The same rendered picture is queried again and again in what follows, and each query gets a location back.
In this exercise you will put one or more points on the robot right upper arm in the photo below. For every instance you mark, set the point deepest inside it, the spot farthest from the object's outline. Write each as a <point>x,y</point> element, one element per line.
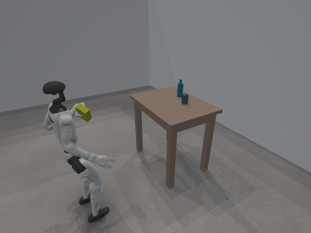
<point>65,122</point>

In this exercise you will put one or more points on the robot right hand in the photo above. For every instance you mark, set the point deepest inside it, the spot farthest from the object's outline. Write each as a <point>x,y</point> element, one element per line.
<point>102,160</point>

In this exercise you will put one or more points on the left robot shin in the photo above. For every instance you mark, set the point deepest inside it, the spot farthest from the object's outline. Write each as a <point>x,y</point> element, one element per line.
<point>85,186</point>

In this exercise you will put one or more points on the robot right forearm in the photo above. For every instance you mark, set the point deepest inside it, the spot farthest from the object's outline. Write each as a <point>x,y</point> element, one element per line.
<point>77,151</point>

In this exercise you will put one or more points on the robot left upper arm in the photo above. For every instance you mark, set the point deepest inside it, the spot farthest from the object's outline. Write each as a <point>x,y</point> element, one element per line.
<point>47,123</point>

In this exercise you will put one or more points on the table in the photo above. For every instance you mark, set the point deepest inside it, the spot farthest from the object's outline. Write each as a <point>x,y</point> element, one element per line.
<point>166,109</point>

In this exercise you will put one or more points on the sponge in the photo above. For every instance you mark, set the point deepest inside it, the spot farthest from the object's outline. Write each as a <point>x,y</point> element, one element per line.
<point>83,111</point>

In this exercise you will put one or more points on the left robot foot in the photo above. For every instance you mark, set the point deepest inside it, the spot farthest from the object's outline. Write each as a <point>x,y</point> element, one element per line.
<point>83,200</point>

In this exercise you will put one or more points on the robot left hand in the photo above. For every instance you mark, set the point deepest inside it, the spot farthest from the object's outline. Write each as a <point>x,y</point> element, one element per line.
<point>75,111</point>

